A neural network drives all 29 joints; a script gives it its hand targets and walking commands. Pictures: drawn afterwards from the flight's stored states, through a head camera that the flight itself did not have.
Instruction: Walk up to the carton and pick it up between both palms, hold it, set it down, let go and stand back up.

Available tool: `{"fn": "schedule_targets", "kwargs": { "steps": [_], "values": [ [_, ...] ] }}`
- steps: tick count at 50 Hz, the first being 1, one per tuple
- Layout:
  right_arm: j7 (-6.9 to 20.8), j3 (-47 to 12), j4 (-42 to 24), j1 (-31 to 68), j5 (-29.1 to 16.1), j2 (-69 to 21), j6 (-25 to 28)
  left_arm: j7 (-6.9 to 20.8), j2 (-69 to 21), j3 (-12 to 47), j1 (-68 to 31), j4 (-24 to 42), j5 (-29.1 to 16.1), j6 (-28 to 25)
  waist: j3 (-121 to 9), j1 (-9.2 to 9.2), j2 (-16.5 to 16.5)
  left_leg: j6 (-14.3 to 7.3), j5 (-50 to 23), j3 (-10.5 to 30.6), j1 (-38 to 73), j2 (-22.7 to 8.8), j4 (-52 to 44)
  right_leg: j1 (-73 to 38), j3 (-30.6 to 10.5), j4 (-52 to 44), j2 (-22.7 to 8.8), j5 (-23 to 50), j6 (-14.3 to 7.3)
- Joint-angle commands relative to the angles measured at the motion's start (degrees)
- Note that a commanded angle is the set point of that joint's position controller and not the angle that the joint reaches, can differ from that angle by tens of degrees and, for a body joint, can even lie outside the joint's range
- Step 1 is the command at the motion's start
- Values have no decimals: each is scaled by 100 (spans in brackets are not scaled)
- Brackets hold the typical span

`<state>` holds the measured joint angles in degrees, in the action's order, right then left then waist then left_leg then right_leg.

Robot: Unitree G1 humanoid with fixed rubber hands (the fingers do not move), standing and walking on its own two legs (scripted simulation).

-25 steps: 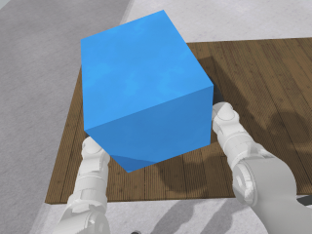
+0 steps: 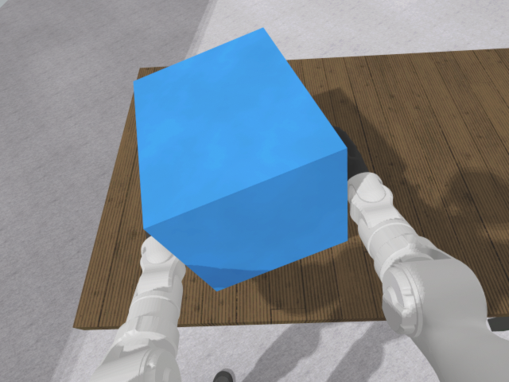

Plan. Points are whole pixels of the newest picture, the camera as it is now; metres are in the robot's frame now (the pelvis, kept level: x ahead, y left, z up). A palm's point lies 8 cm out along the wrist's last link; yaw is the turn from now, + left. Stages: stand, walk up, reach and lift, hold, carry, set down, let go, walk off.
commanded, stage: set down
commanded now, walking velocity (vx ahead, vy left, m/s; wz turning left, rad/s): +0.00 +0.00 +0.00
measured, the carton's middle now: (239, 160) +0.47 +0.09 +0.03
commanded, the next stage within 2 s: none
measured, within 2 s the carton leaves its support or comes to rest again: rests again in 0.70 s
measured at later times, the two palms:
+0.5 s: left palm (152, 210) +0.37 +0.22 +0.02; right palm (355, 162) +0.48 -0.10 +0.04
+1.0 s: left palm (153, 227) +0.34 +0.21 +0.02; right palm (374, 170) +0.46 -0.13 +0.06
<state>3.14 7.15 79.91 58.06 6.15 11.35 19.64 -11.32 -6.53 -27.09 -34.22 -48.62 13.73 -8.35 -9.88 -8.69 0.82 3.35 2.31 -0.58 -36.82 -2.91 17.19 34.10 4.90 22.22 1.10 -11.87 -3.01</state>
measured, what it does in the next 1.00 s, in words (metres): stands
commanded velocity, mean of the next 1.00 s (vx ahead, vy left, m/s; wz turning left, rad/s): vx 0.00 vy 0.00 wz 0.00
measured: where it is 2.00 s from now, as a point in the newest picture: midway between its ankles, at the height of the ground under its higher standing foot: outside the picture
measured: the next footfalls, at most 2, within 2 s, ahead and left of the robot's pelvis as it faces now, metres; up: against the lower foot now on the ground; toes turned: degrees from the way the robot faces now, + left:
none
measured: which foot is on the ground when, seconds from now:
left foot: down 0.00-1.00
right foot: down 0.00-1.00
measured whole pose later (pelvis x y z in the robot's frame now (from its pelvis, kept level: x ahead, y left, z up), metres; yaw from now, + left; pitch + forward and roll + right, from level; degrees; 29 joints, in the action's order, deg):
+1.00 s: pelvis -0.03 +0.01 +0.00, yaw -2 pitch +22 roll -1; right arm 7.3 -2.5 77.9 59.0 -17.0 19.2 9.7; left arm -15.6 -6.4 -21.0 -38.8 -48.0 6.1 -3.5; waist -11.3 -10.9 0.8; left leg 3.1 3.6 -0.6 -39.8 -4.8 21.2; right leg 35.6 4.9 22.2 3.0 -9.3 -3.4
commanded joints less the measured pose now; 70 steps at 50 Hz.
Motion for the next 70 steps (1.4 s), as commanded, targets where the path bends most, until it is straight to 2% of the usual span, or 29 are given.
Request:
{"fn": "schedule_targets", "kwargs": {
  "steps": [1, 7, 16, 17, 20, 21, 22, 27, 28, 35, 36, 38, 40, 45, 46, 51, 52, 53, 54, 57, 59, 60, 61, 62, 65, 66, 67, 68, 70],
  "values": [
    [311, -544, -1102, 3422, -795, -288, 289, 20, -255, 622, -3437, 1405, -296, -742, -4918, -1394, 281, -132, -3035, -675, 1544, 58, 874, -1435, -262, 384, 136, 3325, 508],
    [160, -1191, -1145, 3369, -1573, 902, 0, -156, 588, 796, -2937, 950, -719, -551, -5264, -1330, 485, -109, -2707, -657, 1059, 111, 947, -2239, -509, 618, 167, 4112, 519],
    [347, -1335, -813, 2887, -1871, 818, -437, -251, -59, 1347, -2303, 1212, -883, -45, -4516, -1147, 293, -34, -3781, -313, 2333, -80, 1282, -844, -299, 34, 552, 2271, 54],
    [337, -1411, -680, 2959, -2009, 1068, -461, -271, 230, 1268, -2278, 995, -950, -31, -4484, -1278, 237, 21, -3848, -377, 2285, -61, 1330, -907, -356, -2, 543, 2402, -12],
    [427, -1254, -1058, 2755, -1968, 1096, -424, -293, -96, 1543, -2104, 1650, -953, 24, -4781, -1029, 155, 90, -4347, -245, 2616, -126, 1417, -883, -322, 20, 612, 2522, -42],
    [429, -1248, -1026, 3022, -1815, 619, -446, -260, -363, 1458, -2335, 1433, -883, 8, -4468, -1188, 237, 51, -4203, -266, 2489, -111, 1440, -596, -360, -96, 548, 2148, -24],
    [410, -1127, -1146, 2845, -1860, 1143, -349, -303, -14, 1425, -2174, 1688, -913, 33, -4945, -1090, 223, 119, -4424, -294, 2562, -124, 1512, -798, -319, -77, 622, 2456, -107],
    [394, -1046, -1766, 3047, -1765, 1109, -268, -273, 48, 1400, -2517, 1703, -922, -63, -4903, -1053, 334, 10, -3410, -328, 1950, -43, 1318, -1404, -359, 274, 489, 2487, 146],
    [383, -1214, -1936, 3306, -1751, 624, -294, -214, -139, 1341, -2784, 1420, -977, -127, -4721, -1214, 553, -66, -3250, -377, 1762, -34, 1325, -1216, -376, 313, 429, 2334, 235],
    [447, -1109, -1393, 2868, -2044, 1701, -434, -434, 398, 1461, -2462, 1501, -1105, 28, -4548, -1086, 313, -19, -2742, -396, 1781, -58, 1197, -1199, -351, 321, 519, 1772, 35],
    [435, -1363, -1403, 3084, -2180, 1647, -509, -432, 662, 1235, -2511, 1103, -1108, 44, -4432, -1343, 445, -75, -2662, -480, 1606, -11, 1208, -1238, -484, 295, 476, 1707, 50],
    [425, -1504, -1272, 3093, -2277, 1443, -637, -382, 752, 1170, -2713, 883, -1068, 77, -4093, -1333, 417, -130, -2223, -528, 1277, 29, 1111, -1547, -564, 299, 362, 1536, 131],
    [447, -1419, -833, 2785, -2347, 1820, -733, -424, 911, 1146, -2610, 890, -1008, 154, -3681, -1202, 293, -84, -2165, -517, 1378, -2, 1041, -1497, -502, 354, 371, 1422, 127],
    [524, -1649, -1368, 2787, -2520, 1737, -759, -453, 882, 1337, -2611, 1201, -1267, 139, -4174, -1291, 311, -1, -2191, -505, 1627, -4, 1146, -1346, -484, 353, 401, 974, 43],
    [559, -1494, -1096, 2533, -2612, 2331, -748, -498, 1109, 1406, -2279, 1286, -1348, 175, -4115, -1083, 229, -14, -2322, -425, 1766, -32, 1153, -1297, -465, 370, 458, 1292, 12],
    [612, -1761, -1359, 2436, -2756, 2348, -754, -428, 1230, 1350, -2039, 1277, -1377, 209, -4034, -1260, 302, -28, -2379, -479, 1461, 15, 1220, -1542, -611, 402, 375, 1324, 59],
    [664, -1648, -1356, 2267, -2807, 2477, -685, -414, 1119, 1517, -1977, 1581, -1416, 240, -4074, -1052, 272, -6, -2463, -367, 1693, -18, 1160, -1621, -542, 437, 396, 1670, 88],
    [647, -1856, -1588, 2423, -2828, 2267, -699, -392, 1127, 1390, -2077, 1345, -1457, 222, -3988, -1282, 440, -24, -2404, -448, 1477, 9, 1178, -1608, -606, 416, 371, 1391, 104],
    [716, -1729, -1609, 2049, -2843, 2498, -620, -372, 956, 1713, -1656, 1513, -1550, 240, -4187, -960, 364, -16, -2522, -312, 1818, -46, 1159, -1524, -473, 411, 448, 1749, 44],
    [772, -1901, -1524, 1825, -3100, 2569, -471, -418, 990, 1580, -1199, 1845, -1365, 254, -4147, -1196, 101, 69, -3177, -294, 1915, -81, 1304, -1454, -602, 307, 461, 2089, -115],
    [785, -2056, -1650, 1926, -3103, 2499, -435, -338, 1074, 1484, -1377, 1620, -1334, 274, -3944, -1130, 434, -28, -2829, -388, 1546, -67, 1252, -1760, -652, 276, 423, 2217, -24],
    [872, -1889, -1531, 1333, -3154, 2870, -336, -385, 770, 1662, -699, 2297, -1228, 313, -3865, -851, 264, 8, -2923, -209, 1867, -131, 1175, -1855, -529, 383, 496, 2391, -35],
    [849, -2161, -1498, 1721, -3140, 2631, -416, -277, 1056, 1576, -1179, 1617, -1389, 314, -3537, -1076, 458, -54, -2649, -349, 1375, -34, 1250, -1698, -733, 295, 362, 1880, 32],
    [906, -2125, -1743, 1680, -3260, 2673, -358, -322, 1066, 1582, -1169, 2009, -1420, 228, -3711, -1130, 445, -59, -2521, -339, 1385, -78, 1195, -1748, -687, 365, 365, 1735, 50],
    [936, -2123, -2048, 1833, -3283, 2731, -198, -310, 1120, 1724, -1399, 2073, -1550, 155, -3810, -1046, 449, -95, -2293, -349, 1159, -72, 1244, -1700, -697, 438, 305, 1789, 94],
    [953, -2034, -2069, 1230, -3346, 2938, -90, -322, 932, 1844, -773, 2417, -1540, 126, -3769, -832, 457, -85, -2412, -275, 1374, -110, 1224, -1819, -647, 480, 323, 2184, 124],
    [952, -2175, -2135, 1789, -3318, 2794, -156, -297, 1169, 1619, -1349, 2040, -1521, 98, -3742, -1047, 585, -138, -2140, -420, 967, -34, 1263, -1823, -724, 516, 288, 1777, 159],
    [973, -2104, -2001, 1247, -3427, 2983, -37, -294, 957, 1862, -831, 2506, -1560, 51, -3948, -731, 455, -77, -2322, -290, 1267, -71, 1239, -2017, -654, 516, 312, 2309, 141],
    [1041, -2124, -1991, 1182, -3470, 2957, -65, -289, 1053, 1698, -878, 2498, -1494, 106, -3829, -810, 476, -81, -2269, -287, 1286, -83, 1217, -1936, -710, 443, 331, 1983, 105]
  ]
}}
